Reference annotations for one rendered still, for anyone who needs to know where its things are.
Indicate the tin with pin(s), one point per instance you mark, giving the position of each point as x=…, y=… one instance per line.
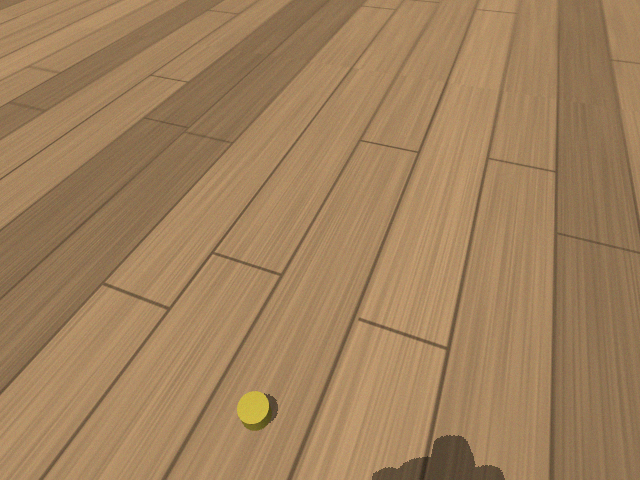
x=254, y=410

